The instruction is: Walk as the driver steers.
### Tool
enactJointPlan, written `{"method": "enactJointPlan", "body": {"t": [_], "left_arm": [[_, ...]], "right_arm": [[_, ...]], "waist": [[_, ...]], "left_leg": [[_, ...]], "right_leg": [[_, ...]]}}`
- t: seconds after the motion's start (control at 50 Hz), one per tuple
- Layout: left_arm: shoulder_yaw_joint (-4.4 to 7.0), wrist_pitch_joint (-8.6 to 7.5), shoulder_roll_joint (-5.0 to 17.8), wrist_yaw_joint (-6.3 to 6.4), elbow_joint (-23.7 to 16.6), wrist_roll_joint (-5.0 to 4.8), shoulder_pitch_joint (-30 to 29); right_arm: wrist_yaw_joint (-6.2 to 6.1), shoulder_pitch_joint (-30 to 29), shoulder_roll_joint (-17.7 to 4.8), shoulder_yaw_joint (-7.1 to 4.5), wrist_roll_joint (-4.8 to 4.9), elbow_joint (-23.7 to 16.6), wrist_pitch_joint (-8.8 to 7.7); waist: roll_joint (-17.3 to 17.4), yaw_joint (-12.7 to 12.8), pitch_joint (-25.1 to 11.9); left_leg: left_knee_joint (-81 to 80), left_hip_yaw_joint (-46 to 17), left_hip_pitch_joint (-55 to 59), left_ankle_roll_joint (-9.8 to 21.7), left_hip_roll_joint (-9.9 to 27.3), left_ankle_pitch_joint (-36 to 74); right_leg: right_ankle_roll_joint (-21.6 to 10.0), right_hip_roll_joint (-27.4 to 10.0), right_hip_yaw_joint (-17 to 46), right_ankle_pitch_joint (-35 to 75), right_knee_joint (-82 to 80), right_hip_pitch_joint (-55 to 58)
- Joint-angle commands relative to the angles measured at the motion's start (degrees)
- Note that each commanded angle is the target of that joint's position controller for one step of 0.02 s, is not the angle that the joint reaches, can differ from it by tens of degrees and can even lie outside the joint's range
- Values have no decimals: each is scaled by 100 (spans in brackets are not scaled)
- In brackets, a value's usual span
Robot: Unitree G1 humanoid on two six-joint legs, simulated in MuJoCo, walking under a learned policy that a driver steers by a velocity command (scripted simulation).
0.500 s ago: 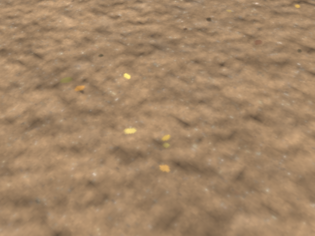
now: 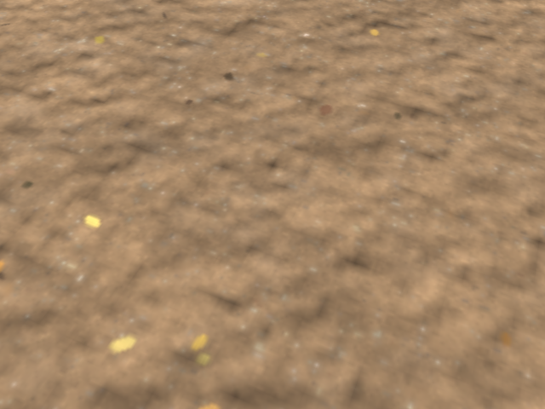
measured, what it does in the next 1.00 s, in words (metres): walks ahead, turning left: right foot, then left foot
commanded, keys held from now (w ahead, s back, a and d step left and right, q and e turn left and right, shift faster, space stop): w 0.18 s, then w+q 0.82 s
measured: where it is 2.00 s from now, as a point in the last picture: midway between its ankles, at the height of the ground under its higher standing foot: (199, 224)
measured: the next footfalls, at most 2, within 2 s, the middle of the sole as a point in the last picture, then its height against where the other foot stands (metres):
right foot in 0.30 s outside the picture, level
left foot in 0.82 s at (233, 369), level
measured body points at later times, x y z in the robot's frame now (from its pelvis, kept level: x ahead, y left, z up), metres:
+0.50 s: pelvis +0.27 -0.07 +0.00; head +0.29 -0.08 +0.45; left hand +0.35 +0.22 -0.10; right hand +0.39 -0.34 -0.12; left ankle +0.27 +0.09 -0.66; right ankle +0.28 -0.16 -0.74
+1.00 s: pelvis +0.53 +0.03 +0.00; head +0.56 +0.06 +0.45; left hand +0.56 +0.34 -0.10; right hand +0.74 -0.19 -0.10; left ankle +0.54 +0.10 -0.74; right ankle +0.58 -0.14 -0.66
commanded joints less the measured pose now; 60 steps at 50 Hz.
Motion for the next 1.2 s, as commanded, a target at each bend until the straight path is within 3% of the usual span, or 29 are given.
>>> {"method": "enactJointPlan", "body": {"t": [0.02, 0.06, 0.1, 0.2, 0.24, 0.26, 0.28, 0.3, 0.32, 0.34, 0.36, 0.4, 0.44, 0.54, 0.62, 0.72, 0.76, 0.8, 0.82, 0.84, 0.86, 0.88, 0.9, 0.92, 0.94, 0.96, 1.0, 1.1, 1.2], "left_arm": [[17, -77, 185, -44, -456, 63, -37], [-58, -130, 99, -89, -552, 126, -369], [-100, -202, 85, -146, -615, 110, -742], [-50, -268, 281, -217, -896, 42, -1552], [21, -302, 409, -227, -914, 45, -1440], [100, -315, 524, -212, -812, 57, -1047], [241, -309, 771, -160, -606, 85, -310], [377, -281, 1221, -83, -487, 179, 691], [448, -209, 1612, -75, -422, 228, 921], [315, -208, 1028, -96, -424, 183, 903], [232, -228, 792, -100, -406, 139, 581], [138, -283, 434, -135, -399, 171, -60], [141, -386, 315, -143, -338, 228, -297], [251, -497, 484, -70, -49, 218, -281], [314, -427, 692, 1, 106, 176, -121], [400, -233, 893, 23, 355, 39, 268], [443, -144, 1048, 60, 351, 7, 214], [467, -46, 1157, 111, 303, -30, 100], [413, -51, 1055, 138, 260, -15, 83], [191, -144, 347, 88, 3, 235, 539], [82, -371, 259, 15, -168, 174, 412], [212, -518, 756, -56, -329, -73, -353], [188, -602, 715, -66, -436, -131, -560], [192, -622, 669, -21, -347, 1, -510], [235, -582, 725, 3, -291, 123, -402], [251, -512, 718, -9, -271, 162, -306], [222, -404, 554, -8, -260, 221, -252], [78, -375, 211, -31, -522, 196, -1245], [87, -500, 344, -201, -651, 94, -1812]], "right_arm": [[6, 12, -690, -165, 73, -152, -110], [-2, 26, -891, -214, 101, -73, -99], [-9, 64, -1009, -232, 130, -9, -60], [-10, 654, -1206, -256, 235, 318, 64], [-30, 729, -1275, -263, 240, 405, 151], [-46, 666, -1284, -250, 239, 411, 185], [-53, 706, -1129, -183, 198, 410, 191], [-54, 666, -749, -22, 56, 231, 168], [-65, 1393, -164, 147, 128, 133, 90], [-72, 1111, -811, -11, 261, 236, 62], [-66, 694, -1039, -106, 345, 112, 61], [-104, 391, -899, -118, 218, 73, 132], [-95, 556, -669, -108, 225, 133, 273], [-65, 112, -414, -74, 174, -86, 409], [92, -611, -281, 6, 164, -335, 360], [248, -1311, -338, 7, 174, -756, 368], [281, -1182, -490, -74, 167, -840, 393], [243, -173, -848, -293, 182, -655, 436], [150, 794, -1186, -491, 194, -400, 479], [28, 1101, -1858, -642, 223, -327, 515], [62, 1025, -1825, -568, 201, -566, 415], [106, 924, -1375, -432, 157, -527, 326], [105, 685, -1212, -382, 147, -500, 267], [95, 294, -1030, -325, 158, -537, 247], [69, 13, -853, -267, 116, -616, 239], [45, -118, -807, -245, 65, -688, 239], [-15, -114, -882, -268, 82, -648, 213], [-170, 262, -1043, -308, 140, -432, 260], [-186, 770, -989, -271, 163, -122, 278]], "waist": [[772, 59, -48], [678, -13, -12], [610, -141, 23], [613, -364, 116], [648, -176, 60], [629, 104, -140], [533, 459, -618], [-51, 877, -1488], [-1553, 561, -2233], [-869, 773, -1899], [-651, 691, -1139], [-391, 370, -500], [-444, 123, -358], [-87, 63, -9], [43, 318, 217], [71, 475, 400], [-114, 273, 133], [-206, -357, -521], [-6, -856, -1007], [1423, -508, -1471], [1391, -434, -2401], [748, -709, -1799], [612, -524, -1100], [270, -234, -681], [376, -25, -512], [507, 107, -466], [496, 181, -434], [660, -169, -196], [770, -461, -90]], "left_leg": [[-1379, -1546, 495, 1186, 1619, 678], [-1497, -1214, 417, 1202, 1561, 866], [-1528, -849, 325, 1081, 1406, 984], [-1287, -834, 802, 844, 1620, 964], [-949, -968, 1005, 719, 1707, 1238], [-477, -870, 945, 597, 1584, 1787], [452, -665, 654, 430, 1280, 2170], [2190, -393, -345, 162, 898, 889], [4069, -243, -2194, -170, 102, -2259], [4798, -874, -2735, -175, 305, -2361], [4913, -823, -3037, -123, 539, -1859], [4508, -696, -2732, -177, 892, -1064], [4336, -703, -2194, -235, 1028, -662], [3384, -767, -2524, -337, 1045, 301], [2128, -360, -2341, -243, 962, 1168], [1408, 25, -2497, 63, 807, 709], [1359, 344, -1998, 275, 485, 169], [1213, 589, -578, 575, 16, -124], [876, 320, 1004, 809, -59, 146], [833, -2175, 3103, 1582, 1391, 52], [-257, -4971, 3876, 2391, 2272, -1143], [-633, -4372, 3506, 2001, 2158, -1116], [-660, -3584, 2706, 1786, 1939, -756], [-664, -2946, 1864, 1588, 1669, -116], [-745, -2502, 1252, 1495, 1461, 472], [-865, -2322, 859, 1477, 1329, 796], [-969, -1985, 408, 1528, 1209, 1437], [-925, -1394, -30, 1157, 767, 1027], [-625, -1762, 504, 1019, 1141, 422]], "right_leg": [[76, -477, 100, 231, -677, -829], [114, -555, -20, 842, -1424, -745], [108, -478, -164, 1560, -2224, -457], [-9, -262, -248, 1971, -3200, -139], [-122, -151, -293, 1687, -3490, 236], [-217, -40, -393, 1659, -3714, 878], [-354, -29, -413, 1640, -3761, 1996], [-709, -1097, 643, 1680, -3624, 3560], [-1486, -2378, 3039, 466, -4263, 4933], [-1429, -2224, 3381, -343, -4676, 4530], [-1221, -2064, 2527, -221, -4763, 3943], [-1051, -1609, 1417, 784, -5064, 2856], [-1013, -1429, 750, 1444, -5408, 2259], [-1051, -1404, -315, 2431, -5752, 2176], [-931, -1340, -996, 2540, -5843, 2314], [-777, -1571, -1368, 3255, -5449, 3203], [-651, -1570, -1549, 5018, -4795, 3429], [-475, -1420, -1735, 6286, -3215, 3228], [-253, -1195, -1810, 5548, -1828, 2337], [114, -468, -1719, 1048, 279, -92], [223, 386, -335, -1450, 1460, -1345], [105, 36, 147, -991, 1528, -1943], [-3, -195, 79, -463, 1105, -1976], [23, -424, 65, -99, 594, -1654], [78, -572, 88, 171, 194, -1229], [145, -614, 89, 336, 41, -903], [342, -569, -47, 546, -349, -695], [557, -241, -166, 2211, -2453, -462], [334, -122, -86, 2717, -3452, -206]]}}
